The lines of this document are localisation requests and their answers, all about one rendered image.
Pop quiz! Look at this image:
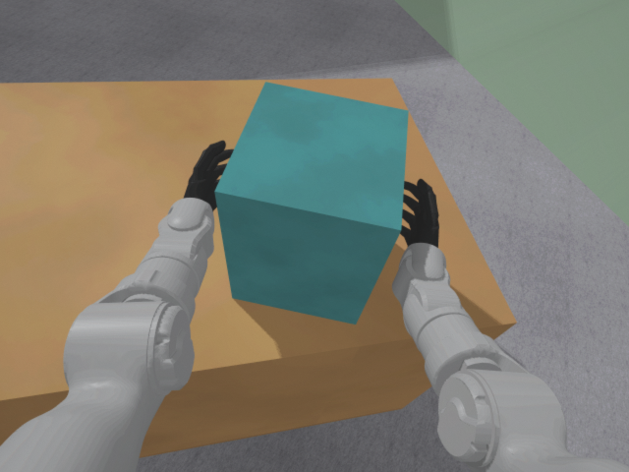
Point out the robot left upper arm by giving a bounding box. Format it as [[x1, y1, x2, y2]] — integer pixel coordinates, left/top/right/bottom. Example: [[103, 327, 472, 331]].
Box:
[[0, 301, 195, 472]]

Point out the left robot hand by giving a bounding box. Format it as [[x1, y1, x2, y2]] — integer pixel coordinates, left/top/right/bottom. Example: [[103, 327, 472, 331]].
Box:
[[184, 141, 233, 211]]

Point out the right robot hand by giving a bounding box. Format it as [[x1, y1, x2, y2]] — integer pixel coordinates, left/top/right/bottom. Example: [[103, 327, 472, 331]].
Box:
[[400, 179, 439, 248]]

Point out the left robot forearm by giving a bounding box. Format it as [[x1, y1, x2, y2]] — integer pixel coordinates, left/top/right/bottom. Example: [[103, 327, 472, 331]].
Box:
[[63, 198, 214, 386]]

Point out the carton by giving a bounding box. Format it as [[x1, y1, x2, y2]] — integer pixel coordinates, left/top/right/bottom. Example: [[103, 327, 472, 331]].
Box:
[[214, 82, 409, 325]]

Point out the robot right upper arm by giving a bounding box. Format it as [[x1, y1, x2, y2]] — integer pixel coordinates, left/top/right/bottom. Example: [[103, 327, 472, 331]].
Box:
[[437, 369, 629, 472]]

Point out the right robot forearm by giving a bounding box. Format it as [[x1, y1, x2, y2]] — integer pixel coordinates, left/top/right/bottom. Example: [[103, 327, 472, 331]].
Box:
[[392, 243, 567, 440]]

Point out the pedestal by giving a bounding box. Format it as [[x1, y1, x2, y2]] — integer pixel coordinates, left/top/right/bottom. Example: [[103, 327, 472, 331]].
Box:
[[0, 78, 517, 458]]

